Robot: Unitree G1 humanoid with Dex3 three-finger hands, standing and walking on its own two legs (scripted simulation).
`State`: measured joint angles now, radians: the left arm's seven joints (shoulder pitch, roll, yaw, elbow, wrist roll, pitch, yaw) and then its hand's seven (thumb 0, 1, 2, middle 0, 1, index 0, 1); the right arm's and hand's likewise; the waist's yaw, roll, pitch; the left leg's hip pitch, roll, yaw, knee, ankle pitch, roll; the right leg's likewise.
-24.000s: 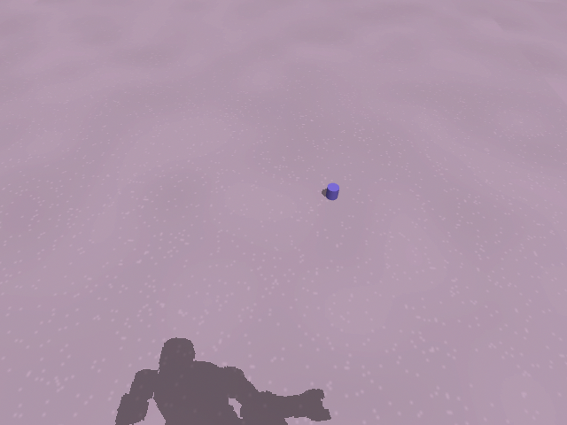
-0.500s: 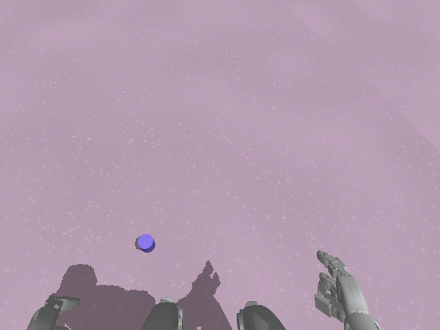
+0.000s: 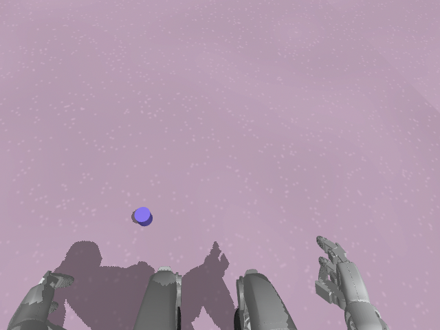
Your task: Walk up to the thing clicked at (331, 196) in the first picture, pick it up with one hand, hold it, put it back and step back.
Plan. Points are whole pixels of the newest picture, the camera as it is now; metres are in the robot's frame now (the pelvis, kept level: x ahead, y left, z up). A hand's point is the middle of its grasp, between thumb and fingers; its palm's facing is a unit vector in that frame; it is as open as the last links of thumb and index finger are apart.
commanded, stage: rise first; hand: left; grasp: from above
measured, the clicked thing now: (143, 216) +0.49 +0.24 -0.60
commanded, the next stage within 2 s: none
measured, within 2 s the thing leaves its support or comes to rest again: neither
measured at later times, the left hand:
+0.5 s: hand (102, 248) +0.32 +0.29 -0.32, palm faces -0.45 -0.28 -0.85, open 13.4 cm
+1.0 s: hand (113, 230) +0.39 +0.29 -0.41, palm faces -0.45 -0.01 -0.89, open 13.5 cm
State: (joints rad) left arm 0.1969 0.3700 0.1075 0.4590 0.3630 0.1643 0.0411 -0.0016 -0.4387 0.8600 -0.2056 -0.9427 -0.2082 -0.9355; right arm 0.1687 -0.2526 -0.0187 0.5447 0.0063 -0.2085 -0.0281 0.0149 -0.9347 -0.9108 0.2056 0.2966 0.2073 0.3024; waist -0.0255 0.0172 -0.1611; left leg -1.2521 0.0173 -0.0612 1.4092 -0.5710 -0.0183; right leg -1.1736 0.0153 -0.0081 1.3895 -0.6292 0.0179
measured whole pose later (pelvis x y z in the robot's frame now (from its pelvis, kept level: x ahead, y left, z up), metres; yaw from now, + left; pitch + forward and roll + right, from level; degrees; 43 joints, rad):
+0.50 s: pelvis -0.06 -0.01 -0.19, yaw -4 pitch +34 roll -4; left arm -0.54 0.58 0.14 0.97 0.89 -0.18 0.16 0.00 -0.42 0.94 -0.17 -0.97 -0.17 -0.97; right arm 0.10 -0.28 -0.05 0.74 -0.03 -0.14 0.06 0.01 -0.88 -0.90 0.20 0.30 0.21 0.30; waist -0.03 0.01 -0.13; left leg -2.01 0.03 -0.11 2.05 -0.63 -0.04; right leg -1.94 0.06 -0.03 2.05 -0.70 0.02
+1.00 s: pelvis -0.07 +0.01 -0.26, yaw -7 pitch +33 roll -8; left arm -0.83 0.74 0.10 1.30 1.24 -0.26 0.32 0.00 -0.41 0.93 -0.20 -0.88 -0.19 -0.88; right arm 0.14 -0.26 0.01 0.77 -0.10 -0.04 0.10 0.01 -0.91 -0.90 0.20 0.30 0.21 0.30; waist -0.15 -0.02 -0.09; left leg -2.25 0.01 -0.15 2.28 -0.62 -0.02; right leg -2.13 0.07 -0.06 2.24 -0.70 0.04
